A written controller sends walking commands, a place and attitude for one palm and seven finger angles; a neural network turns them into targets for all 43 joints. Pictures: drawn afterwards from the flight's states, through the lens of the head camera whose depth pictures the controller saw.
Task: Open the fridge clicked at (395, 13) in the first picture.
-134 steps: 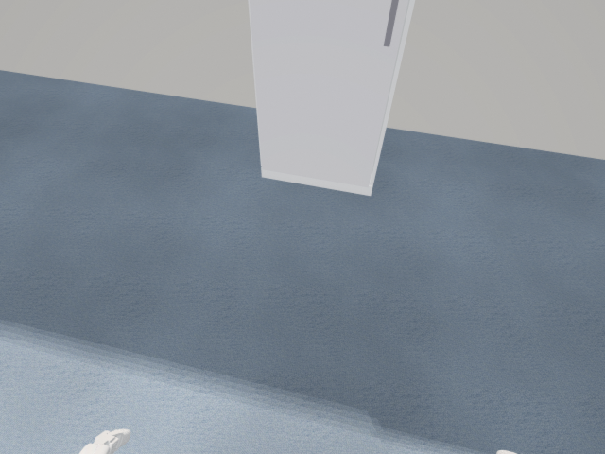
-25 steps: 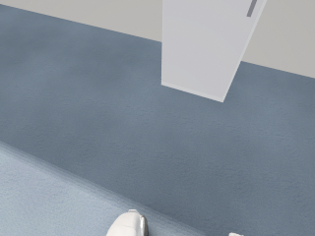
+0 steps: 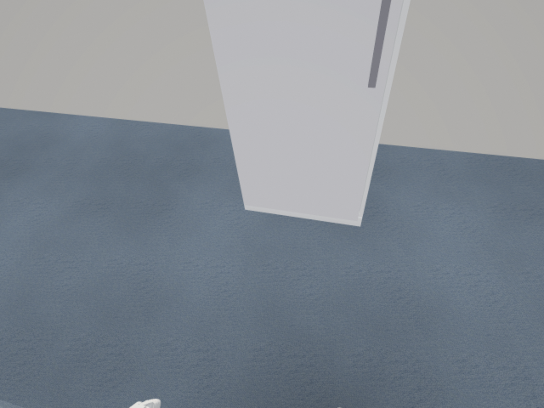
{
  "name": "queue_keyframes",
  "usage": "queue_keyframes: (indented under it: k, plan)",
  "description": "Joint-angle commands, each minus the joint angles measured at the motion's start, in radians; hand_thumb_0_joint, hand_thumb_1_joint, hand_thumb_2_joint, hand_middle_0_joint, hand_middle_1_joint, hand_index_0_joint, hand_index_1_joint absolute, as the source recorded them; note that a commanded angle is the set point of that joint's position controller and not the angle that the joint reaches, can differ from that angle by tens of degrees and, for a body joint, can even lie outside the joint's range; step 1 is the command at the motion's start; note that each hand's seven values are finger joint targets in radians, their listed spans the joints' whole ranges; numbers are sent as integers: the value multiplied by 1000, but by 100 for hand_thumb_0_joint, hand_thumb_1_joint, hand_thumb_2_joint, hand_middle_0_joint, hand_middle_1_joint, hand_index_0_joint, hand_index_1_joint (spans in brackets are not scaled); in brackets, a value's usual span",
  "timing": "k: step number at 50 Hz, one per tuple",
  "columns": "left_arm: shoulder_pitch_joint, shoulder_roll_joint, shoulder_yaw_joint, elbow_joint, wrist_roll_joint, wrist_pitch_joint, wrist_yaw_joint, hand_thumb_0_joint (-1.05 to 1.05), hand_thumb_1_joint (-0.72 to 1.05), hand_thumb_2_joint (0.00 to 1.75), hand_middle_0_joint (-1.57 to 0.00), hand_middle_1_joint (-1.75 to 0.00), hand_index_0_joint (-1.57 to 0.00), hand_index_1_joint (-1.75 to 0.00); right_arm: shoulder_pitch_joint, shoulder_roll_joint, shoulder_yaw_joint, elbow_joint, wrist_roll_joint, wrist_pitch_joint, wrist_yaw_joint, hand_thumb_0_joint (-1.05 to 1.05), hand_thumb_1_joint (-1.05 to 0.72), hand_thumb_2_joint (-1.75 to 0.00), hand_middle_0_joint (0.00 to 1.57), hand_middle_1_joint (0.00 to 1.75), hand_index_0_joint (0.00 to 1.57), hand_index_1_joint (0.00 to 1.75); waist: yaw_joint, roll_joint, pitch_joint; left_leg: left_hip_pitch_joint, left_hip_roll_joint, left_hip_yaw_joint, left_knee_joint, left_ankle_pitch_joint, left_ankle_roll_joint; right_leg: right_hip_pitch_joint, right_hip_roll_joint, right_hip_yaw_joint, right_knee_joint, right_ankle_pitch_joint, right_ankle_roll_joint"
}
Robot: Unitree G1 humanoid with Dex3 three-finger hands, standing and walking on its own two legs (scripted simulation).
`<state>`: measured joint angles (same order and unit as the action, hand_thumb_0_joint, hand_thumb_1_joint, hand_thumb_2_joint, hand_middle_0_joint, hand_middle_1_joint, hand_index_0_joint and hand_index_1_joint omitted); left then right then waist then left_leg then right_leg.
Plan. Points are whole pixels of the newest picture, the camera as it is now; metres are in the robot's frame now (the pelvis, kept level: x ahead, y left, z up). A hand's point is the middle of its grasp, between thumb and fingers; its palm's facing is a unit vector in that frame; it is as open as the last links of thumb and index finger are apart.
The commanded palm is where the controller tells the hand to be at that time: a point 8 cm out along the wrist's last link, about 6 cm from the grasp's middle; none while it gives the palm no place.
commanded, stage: walk to a spot facing it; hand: right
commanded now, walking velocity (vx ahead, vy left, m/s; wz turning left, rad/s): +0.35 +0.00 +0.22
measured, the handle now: out of the picture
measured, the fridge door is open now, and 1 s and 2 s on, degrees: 0 0 0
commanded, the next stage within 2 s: turn to face it in 0.28 s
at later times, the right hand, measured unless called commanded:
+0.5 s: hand (364, 325) +0.30 -0.16 -0.16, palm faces -0.22 +0.96 -0.19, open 7.4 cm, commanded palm none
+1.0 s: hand (392, 335) +0.29 -0.21 -0.18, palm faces +0.10 +0.98 -0.19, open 7.3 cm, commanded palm none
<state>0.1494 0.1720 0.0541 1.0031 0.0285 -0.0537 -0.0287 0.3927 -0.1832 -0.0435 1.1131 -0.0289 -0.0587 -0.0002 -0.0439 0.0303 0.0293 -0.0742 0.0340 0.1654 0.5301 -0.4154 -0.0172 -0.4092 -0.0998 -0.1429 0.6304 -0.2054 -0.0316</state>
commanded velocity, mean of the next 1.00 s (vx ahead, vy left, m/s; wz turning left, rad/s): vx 0.07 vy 0.00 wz -0.11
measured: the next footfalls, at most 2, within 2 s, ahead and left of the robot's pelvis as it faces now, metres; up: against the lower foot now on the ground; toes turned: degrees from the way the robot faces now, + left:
left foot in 0.54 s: +0.30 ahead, +0.13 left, +0.00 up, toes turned +19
right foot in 0.94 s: +0.28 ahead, -0.11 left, +0.00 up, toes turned -10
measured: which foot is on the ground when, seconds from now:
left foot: down 0.00-0.00, up 0.02-0.52, down 0.54-0.94, up 0.96-1.00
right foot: down 0.00-0.54, up 0.56-0.92, down 0.94-1.00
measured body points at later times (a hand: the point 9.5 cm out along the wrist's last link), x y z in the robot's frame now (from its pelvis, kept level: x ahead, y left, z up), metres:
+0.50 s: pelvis +0.17 +0.00 +0.01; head +0.21 +0.01 +0.46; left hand +0.04 +0.18 -0.15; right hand +0.31 -0.21 -0.14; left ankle +0.27 +0.13 -0.70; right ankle +0.08 -0.09 -0.72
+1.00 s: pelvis +0.22 -0.01 +0.00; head +0.24 -0.05 +0.45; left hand +0.30 +0.24 -0.13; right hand +0.28 -0.26 -0.16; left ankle +0.25 +0.12 -0.70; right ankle +0.24 -0.10 -0.72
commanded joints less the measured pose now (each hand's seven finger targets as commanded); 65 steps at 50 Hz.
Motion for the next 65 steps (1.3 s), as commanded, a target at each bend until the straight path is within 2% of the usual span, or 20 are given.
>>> queue_keyframes:
  k: [1,4,9,16,21,24,25,26,27,28,31,34,44,45,46,47,48,51,54,65]
  plan:
    - [430,260,55,73,-1,-10,38,0,90,90,-20,-30,-20,-30,-59,-89,-16,-114,10,-16,2,0,-90,-90,20,30,20,30,179,-328,-135,-580,2,-111,687,-154,44,603,-392,566,-361,-36,-164]
    - [247,122,14,37,-3,-30,49,0,90,90,-20,-30,-20,-30,-97,-55,-26,-78,3,-3,13,0,-90,-90,20,30,20,30,98,-108,18,-578,92,-165,759,76,33,369,-298,296,-389,144,-94]
    - [223,55,2,49,-11,-46,60,0,90,90,-20,-30,-20,-30,-1,13,-28,-41,-5,56,10,0,-90,-90,20,30,20,30,23,-115,28,-529,79,-154,707,221,5,282,-211,27,-420,310,-23]
    - [284,73,2,72,-9,-37,69,0,90,90,-20,-30,-20,-30,-184,-6,-41,-130,-5,75,29,0,-90,-90,20,30,20,30,48,-126,98,-655,95,-93,500,271,-14,383,-237,-38,-411,407,-66]
    - [347,77,2,111,3,-18,69,0,90,90,-20,-30,-20,-30,-284,12,-20,-165,1,60,17,0,-90,-90,20,30,20,30,92,-148,99,-508,39,-27,211,194,19,427,-239,-75,-305,660,-90]
    - [337,92,0,125,-7,-10,66,0,90,90,-20,-30,-20,-30,-135,-4,-13,-116,-4,32,-1,0,-90,-90,20,30,20,30,26,-131,-27,-222,-16,1,55,267,45,411,-207,-68,-117,799,-61]
    - [320,89,-3,125,-17,-10,62,0,90,90,-20,-30,-20,-30,-46,-37,-19,-82,-6,19,-6,0,-90,-90,20,30,20,30,-21,-109,-91,-64,-1,0,-40,415,40,359,-168,-76,-8,703,-29]
    - [333,44,-9,119,-28,-9,53,0,90,90,-20,-30,-20,-30,33,-119,-34,-56,-9,3,-19,0,-90,-90,20,30,20,30,-50,43,-181,172,167,-153,-10,757,81,161,-106,-84,192,390,14]
    - [366,0,-12,99,-36,-2,53,0,90,90,-20,-30,-20,-30,94,-191,-49,-40,4,-4,-23,0,-90,-90,20,30,20,30,-41,190,-278,306,424,-400,-16,1192,209,8,30,-40,452,-365,53]
    - [343,18,-9,91,-38,17,63,0,90,90,-20,-30,-20,-30,59,-198,-39,-57,17,2,-26,0,-90,-90,20,30,20,30,-28,116,-261,187,447,-354,-76,1186,268,31,17,87,549,-436,45]
    - [285,-2,1,86,-25,62,52,0,90,90,-20,-30,-20,-30,-154,-129,-27,-117,16,21,-39,0,-90,-90,20,30,20,30,28,132,-47,-120,389,-262,-218,666,194,-27,-29,125,650,-312,64]
    - [295,-17,3,76,-16,88,42,0,90,90,-20,-30,-20,-30,-239,-102,-23,-155,9,31,-46,0,-90,-90,20,30,20,30,81,59,-20,-257,341,-109,-252,438,145,9,-34,109,548,-243,78]
    - [165,28,15,-40,-9,82,21,0,90,90,-20,-30,-20,-30,-215,-156,-57,-185,-2,65,-38,0,-90,-90,20,30,20,30,55,106,-29,-216,333,-30,-141,213,107,94,8,12,71,-169,73]
    - [196,47,19,-37,-8,76,21,0,90,90,-20,-30,-20,-30,-217,-150,-57,-190,5,70,-35,0,-90,-90,20,30,20,30,74,51,-46,-242,307,2,-63,191,76,172,13,18,-52,-85,69]
    - [224,98,29,-33,-5,69,21,0,90,90,-20,-30,-20,-30,-205,-117,-50,-200,13,79,-31,0,-90,-90,20,30,20,30,85,-147,-47,-313,235,38,88,102,26,226,-54,150,-212,-32,41]
    - [240,202,48,-54,4,62,28,0,90,90,-20,-30,-20,-30,-212,-59,-39,-239,20,86,-24,0,-90,-90,20,30,20,30,100,-423,-11,-495,98,68,300,-137,-53,234,-286,484,-355,150,-71]
    - [235,241,53,-57,11,65,38,0,90,90,-20,-30,-20,-30,-286,-75,-34,-265,10,89,-22,0,-90,-90,20,30,20,30,123,-355,4,-489,74,-50,476,-200,-41,168,-354,543,-395,205,-162]
    - [99,181,33,-82,0,47,57,0,90,90,-20,-30,-20,-30,-246,-87,-47,-219,4,87,-10,0,-90,-90,20,30,20,30,57,-215,-39,-525,82,-132,615,-6,-41,236,-220,363,-335,284,-112]
    - [92,177,27,-87,-8,40,62,0,90,90,-20,-30,-20,-30,-177,-98,-42,-174,10,88,-14,0,-90,-90,20,30,20,30,50,-144,-104,-500,71,-136,611,55,-63,347,-167,256,-296,473,-105]
    - [97,186,30,-49,-2,65,52,0,90,90,-20,-30,-20,-30,-163,-68,-20,-161,20,87,-28,0,-90,-90,20,30,20,30,71,-172,-71,-277,27,-116,209,-31,-50,286,-173,333,-313,285,-142]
